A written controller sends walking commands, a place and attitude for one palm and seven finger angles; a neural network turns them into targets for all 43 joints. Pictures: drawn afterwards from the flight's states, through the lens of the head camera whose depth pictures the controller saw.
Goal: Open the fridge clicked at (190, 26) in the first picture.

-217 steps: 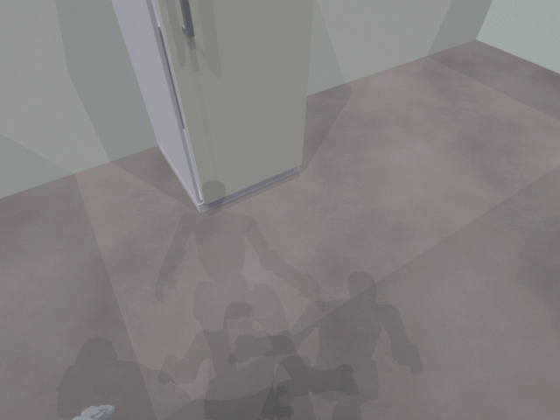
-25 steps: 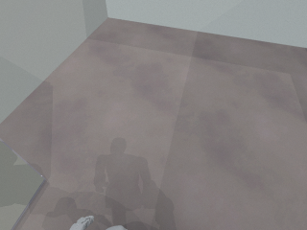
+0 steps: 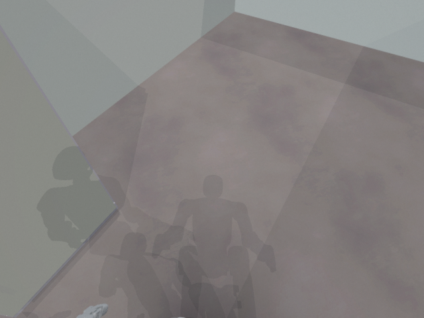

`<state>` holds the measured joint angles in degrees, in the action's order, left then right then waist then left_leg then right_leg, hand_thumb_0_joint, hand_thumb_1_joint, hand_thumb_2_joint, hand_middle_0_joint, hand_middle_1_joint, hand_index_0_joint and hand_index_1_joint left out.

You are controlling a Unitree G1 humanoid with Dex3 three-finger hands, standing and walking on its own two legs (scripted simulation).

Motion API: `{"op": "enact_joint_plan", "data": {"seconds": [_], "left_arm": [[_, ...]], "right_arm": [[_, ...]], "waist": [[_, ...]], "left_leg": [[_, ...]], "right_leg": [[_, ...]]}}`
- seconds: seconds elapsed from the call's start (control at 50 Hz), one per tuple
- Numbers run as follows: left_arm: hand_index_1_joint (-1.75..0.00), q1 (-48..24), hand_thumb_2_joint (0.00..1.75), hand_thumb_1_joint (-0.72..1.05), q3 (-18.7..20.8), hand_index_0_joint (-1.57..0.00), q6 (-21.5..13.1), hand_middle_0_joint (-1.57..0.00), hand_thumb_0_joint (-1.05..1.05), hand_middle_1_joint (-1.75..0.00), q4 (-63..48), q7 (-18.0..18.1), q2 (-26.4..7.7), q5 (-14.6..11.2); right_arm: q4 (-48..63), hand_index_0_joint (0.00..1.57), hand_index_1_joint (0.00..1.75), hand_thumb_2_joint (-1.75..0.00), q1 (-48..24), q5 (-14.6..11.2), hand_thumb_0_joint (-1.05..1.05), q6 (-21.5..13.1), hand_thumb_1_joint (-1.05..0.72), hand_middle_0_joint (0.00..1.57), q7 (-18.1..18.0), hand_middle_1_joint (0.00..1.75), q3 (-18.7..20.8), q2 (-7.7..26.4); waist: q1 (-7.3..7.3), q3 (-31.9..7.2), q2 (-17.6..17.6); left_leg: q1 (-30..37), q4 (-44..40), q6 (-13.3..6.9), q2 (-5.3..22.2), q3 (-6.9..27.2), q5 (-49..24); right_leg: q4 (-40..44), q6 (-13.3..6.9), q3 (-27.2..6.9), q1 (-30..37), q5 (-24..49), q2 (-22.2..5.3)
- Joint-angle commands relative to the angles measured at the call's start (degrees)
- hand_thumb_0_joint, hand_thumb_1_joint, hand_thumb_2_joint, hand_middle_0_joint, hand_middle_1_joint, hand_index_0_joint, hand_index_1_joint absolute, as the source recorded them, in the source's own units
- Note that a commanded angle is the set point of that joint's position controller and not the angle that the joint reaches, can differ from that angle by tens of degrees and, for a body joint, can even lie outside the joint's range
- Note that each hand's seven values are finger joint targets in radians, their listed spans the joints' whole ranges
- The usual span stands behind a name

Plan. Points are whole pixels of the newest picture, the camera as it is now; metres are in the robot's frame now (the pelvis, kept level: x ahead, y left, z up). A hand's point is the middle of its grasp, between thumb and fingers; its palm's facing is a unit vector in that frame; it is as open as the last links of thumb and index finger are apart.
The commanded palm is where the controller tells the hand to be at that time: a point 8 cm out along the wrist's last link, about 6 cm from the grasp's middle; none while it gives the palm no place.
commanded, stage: turn to face it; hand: left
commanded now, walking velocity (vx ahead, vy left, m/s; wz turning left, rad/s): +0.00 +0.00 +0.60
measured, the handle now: out of the picture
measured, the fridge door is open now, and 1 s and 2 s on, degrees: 0 0 0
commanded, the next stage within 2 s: take the last steps up to it in 1.46 s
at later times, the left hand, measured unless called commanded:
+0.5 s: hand out of the picture -0.06 +0.23 -0.19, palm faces +0.37 -0.90 -0.25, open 7.4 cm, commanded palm none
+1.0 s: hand out of the picture -0.01 +0.22 -0.13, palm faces +0.57 -0.77 -0.29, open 7.4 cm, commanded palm none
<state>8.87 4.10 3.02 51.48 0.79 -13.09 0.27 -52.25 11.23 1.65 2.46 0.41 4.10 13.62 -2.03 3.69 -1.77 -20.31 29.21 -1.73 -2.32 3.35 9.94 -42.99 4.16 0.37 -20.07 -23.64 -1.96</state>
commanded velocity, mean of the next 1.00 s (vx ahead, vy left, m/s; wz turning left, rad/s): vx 0.00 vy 0.00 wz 0.60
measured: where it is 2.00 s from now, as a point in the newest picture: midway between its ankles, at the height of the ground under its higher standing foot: outside the picture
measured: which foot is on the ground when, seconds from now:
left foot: down 0.00-0.04, up 0.06-0.42, down 0.44-0.90, up 0.92-1.00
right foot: up 0.00-0.02, down 0.04-0.44, up 0.46-0.88, down 0.90-1.00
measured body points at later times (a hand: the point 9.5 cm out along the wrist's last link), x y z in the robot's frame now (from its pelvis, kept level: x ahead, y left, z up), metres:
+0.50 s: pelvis -0.03 +0.01 -0.01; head +0.02 +0.05 +0.43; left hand -0.08 +0.28 -0.17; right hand +0.18 -0.20 -0.13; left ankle -0.07 +0.11 -0.74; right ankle -0.01 -0.14 -0.71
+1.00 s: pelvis -0.01 -0.02 +0.00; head +0.04 -0.03 +0.45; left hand -0.04 +0.26 -0.11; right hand +0.19 -0.20 -0.16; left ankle -0.10 +0.08 -0.68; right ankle +0.06 -0.11 -0.74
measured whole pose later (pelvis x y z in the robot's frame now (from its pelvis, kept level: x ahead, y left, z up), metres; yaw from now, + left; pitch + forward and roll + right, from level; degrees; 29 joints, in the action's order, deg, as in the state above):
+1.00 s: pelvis -0.01 -0.02 +0.00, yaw +38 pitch +0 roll +1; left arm 7.5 1.3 0.7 47.4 1.0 -10.9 0.8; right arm -53.4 12.6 1.3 4.3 0.8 5.4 15.2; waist -2.7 4.0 -3.6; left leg -25.9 57.9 1.9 -3.5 4.3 26.4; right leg -33.0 -0.4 4.2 -14.9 -17.6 -3.2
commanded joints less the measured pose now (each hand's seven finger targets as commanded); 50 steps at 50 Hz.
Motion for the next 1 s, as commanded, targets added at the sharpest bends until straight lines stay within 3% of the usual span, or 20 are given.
{"op": "enact_joint_plan", "data": {"seconds": [0.0,0.02,0.04,0.08,0.12,0.3,0.38,0.4,0.42,0.44,0.46,0.5,0.56,0.74,0.84,0.86,0.88,0.9,0.94,0.98], "left_arm": [[-0.3,9.1,0.9,0.9,1.8,-0.2,-2.5,-0.2,0.0,-0.3,-3.6,1.0,-8.0,0.3],[-0.3,9.0,0.9,0.9,2.8,-0.2,-3.0,-0.2,0.0,-0.3,-4.3,1.5,-13.8,1.4],[-0.3,5.5,0.9,0.9,2.1,-0.2,-2.5,-0.2,0.0,-0.3,-5.9,1.5,-14.7,0.9],[-0.3,-0.2,0.9,0.9,1.5,-0.2,-2.9,-0.2,0.0,-0.3,-6.9,1.4,-11.1,0.8],[-0.3,-1.5,0.9,0.9,0.5,-0.2,-3.5,-0.2,0.0,-0.3,-7.0,1.2,-8.1,1.0],[-0.3,7.8,0.9,0.9,1.6,-0.2,-2.9,-0.2,0.0,-0.3,-3.3,0.9,-12.4,1.6],[-0.3,6.6,0.9,0.9,2.3,-0.2,-2.3,-0.2,0.0,-0.3,-3.0,0.7,-13.1,1.0],[-0.3,6.6,0.9,0.9,2.3,-0.2,-2.1,-0.2,0.0,-0.3,-3.3,0.4,-12.2,0.5],[-0.3,6.5,0.9,0.9,1.9,-0.2,-1.9,-0.2,0.0,-0.3,-5.5,-0.2,-8.6,0.1],[-0.3,1.4,0.9,0.9,0.5,-0.2,-1.7,-0.2,0.0,-0.3,-8.0,0.0,-6.7,0.7],[-0.3,-1.4,0.9,0.9,0.8,-0.2,-1.0,-0.2,0.0,-0.3,-7.5,0.7,-6.9,0.8],[-0.3,-2.2,0.9,0.9,1.3,-0.2,-1.1,-0.2,0.0,-0.3,-6.0,0.2,-7.2,0.4],[-0.3,1.7,0.9,0.9,1.4,-0.2,-1.1,-0.2,0.0,-0.3,-4.1,-0.4,-7.1,0.5],[-0.3,-3.6,0.9,0.9,0.7,-0.2,-1.5,-0.2,0.0,-0.3,-6.9,0.3,-6.3,0.1],[-0.3,2.9,0.9,0.9,0.8,-0.2,-2.6,-0.2,0.0,-0.3,-6.1,0.8,-7.2,-0.2],[-0.3,5.1,0.9,0.9,1.2,-0.2,-3.3,-0.2,0.0,-0.3,-5.8,1.0,-9.4,0.1],[-0.3,6.0,0.9,0.9,2.4,-0.2,-3.7,-0.2,0.0,-0.3,-5.9,1.6,-14.9,1.1],[-0.3,6.0,0.9,0.9,1.9,-0.2,-3.2,-0.2,0.0,-0.3,-6.7,1.3,-16.0,0.9],[-0.3,0.8,0.9,0.9,1.6,-0.2,-3.0,-0.2,0.0,-0.3,-7.8,1.6,-12.0,0.7],[-0.3,-2.1,0.9,0.9,0.4,-0.2,-3.4,-0.2,0.0,-0.3,-8.2,1.2,-8.7,0.8]], "right_arm": [[5.5,0.2,0.3,-0.9,-2.6,-1.0,0.0,-0.5,-0.9,0.2,0.1,0.3,3.2,9.0],[6.9,0.2,0.3,-0.9,-1.7,-1.3,0.0,-0.5,-0.9,0.2,0.4,0.3,2.5,4.3],[7.4,0.2,0.3,-0.9,-3.0,-0.4,0.0,-0.3,-0.9,0.2,0.3,0.3,3.0,7.0],[5.4,0.2,0.3,-0.9,-3.0,-0.2,0.0,0.8,-0.9,0.2,1.0,0.3,3.2,7.0],[3.8,0.2,0.3,-0.9,-1.2,-0.2,0.0,0.8,-0.9,0.2,1.5,0.3,2.7,6.2],[5.7,0.2,0.3,-0.9,-9.4,-1.0,0.0,0.4,-0.9,0.2,1.7,0.3,0.9,4.4],[4.8,0.2,0.3,-0.9,-4.1,-1.0,0.0,-0.7,-0.9,0.2,1.4,0.3,0.9,5.8],[4.0,0.2,0.3,-0.9,-0.6,-0.8,0.0,-1.3,-0.9,0.2,1.3,0.3,1.7,8.7],[3.9,0.2,0.3,-0.9,2.6,-0.3,0.0,-1.8,-0.9,0.2,1.0,0.3,3.5,15.8],[2.6,0.2,0.3,-0.9,7.7,-1.1,0.0,-1.4,-0.9,0.2,0.8,0.3,4.0,18.8],[1.2,0.2,0.3,-0.9,8.9,-1.0,0.0,-1.7,-0.9,0.2,-0.1,0.3,3.7,17.0],[3.0,0.2,0.3,-0.9,1.7,-0.5,0.0,-1.7,-0.9,0.2,-1.0,0.3,2.6,13.4],[4.5,0.2,0.3,-0.9,-2.5,-0.6,0.0,-2.2,-0.9,0.2,-0.9,0.3,1.9,11.7],[3.3,0.2,0.3,-0.9,1.3,-0.3,0.0,-1.5,-0.9,0.2,-0.7,0.3,2.8,11.9],[4.4,0.2,0.3,-0.9,-2.1,-0.7,0.0,-1.1,-0.9,0.2,-0.5,0.3,3.1,11.3],[4.6,0.2,0.3,-0.9,-1.6,-1.1,0.0,-1.2,-0.9,0.2,-0.3,0.3,2.8,9.3],[5.8,0.2,0.3,-0.9,0.0,-1.5,0.0,-1.3,-0.9,0.2,0.0,0.3,2.1,5.1],[6.4,0.2,0.3,-0.9,-0.2,-0.8,0.0,-0.9,-0.9,0.2,-0.1,0.3,2.7,6.8],[4.9,0.2,0.3,-0.9,-0.8,-0.5,0.0,0.4,-0.9,0.2,0.4,0.3,3.0,7.2],[3.0,0.2,0.3,-0.9,0.3,-0.3,0.0,0.7,-0.9,0.2,1.3,0.3,2.5,6.3]], "waist": [[4.18,-9.1,0.3],[4.2,-7.2,19.2],[3.65,-5.2,15.2],[0.99,-0.9,13.4],[-0.19,-0.1,11.6],[5.15,-3.9,14.7],[2.73,-8.0,13.2],[0.58,-10.7,7.6],[-1.28,-12.5,-10.1],[-3.69,-11.9,-13.7],[-4.36,-12.0,-13.7],[-1.37,-5.6,-10.4],[1.31,-6.8,-6.3],[-0.53,-7.3,-7.3],[3.06,-8.3,-5.7],[4.12,-9.1,-0.1],[4.15,-9.6,17.0],[4.15,-8.9,15.1],[1.94,-4.0,13.5],[0.29,-1.2,11.2]], "left_leg": [[-5.1,1.1,-1.5,7.1,13.2,0.9],[-17.4,16.1,4.0,-2.1,1.0,16.9],[-15.0,28.3,4.1,-0.5,0.7,22.4],[-14.1,39.4,4.1,2.4,0.8,16.3],[-14.5,41.6,5.4,3.6,-1.8,11.1],[-6.5,18.7,5.8,3.8,-8.6,16.4],[4.5,-0.1,4.3,3.0,-10.8,6.8],[14.6,-6.7,3.0,5.1,-8.1,-3.3],[27.0,-6.9,-4.0,19.9,11.2,-23.9],[26.5,-5.9,-9.7,27.1,16.3,-39.8],[22.8,-6.1,-9.8,25.3,16.1,-38.4],[15.1,-7.1,-8.6,19.5,11.7,-29.5],[13.9,-8.0,-6.8,15.3,7.7,-24.7],[15.8,-6.2,-8.7,14.5,15.8,-25.9],[5.4,-0.5,-5.1,10.8,17.8,-22.1],[-1.1,4.3,-1.9,7.6,15.5,-12.1],[-12.7,17.2,3.2,-1.3,3.7,13.6],[-12.9,29.2,3.9,-1.5,1.6,25.2],[-12.3,40.1,4.0,1.9,2.4,19.9],[-12.2,42.9,5.2,3.2,-0.3,12.6]], "right_leg": [[24.5,-2.6,-3.2,17.6,7.6,-4.6],[31.2,-9.0,-21.6,21.3,4.4,-21.7],[31.0,-12.8,-21.2,10.7,8.6,-27.5],[29.5,-10.8,-13.3,4.3,8.5,-20.2],[25.5,-9.6,-3.5,6.9,19.2,-16.0],[19.7,-10.8,2.8,15.9,35.4,-19.0],[10.5,-6.6,8.1,15.8,36.2,-17.9],[2.4,-3.8,10.1,9.6,31.7,-16.6],[-10.5,0.9,11.9,-8.5,4.4,-9.0],[-18.8,1.6,7.4,-14.6,-15.0,-6.4],[-22.6,1.3,1.8,-14.9,-13.3,-6.5],[-25.1,1.4,0.1,-14.6,-5.5,-6.4],[-22.5,1.9,0.6,-11.2,0.3,-5.2],[-7.1,1.8,-0.4,-7.6,-2.0,-1.4],[14.5,0.4,0.6,10.1,9.4,0.7],[22.4,-0.7,-3.3,18.4,14.2,-4.1],[26.5,-6.8,-19.3,25.1,19.9,-20.7],[26.1,-12.3,-21.0,17.7,22.6,-27.5],[27.2,-11.9,-15.6,9.2,16.3,-22.2],[24.8,-9.7,-4.8,8.0,21.4,-16.2]]}}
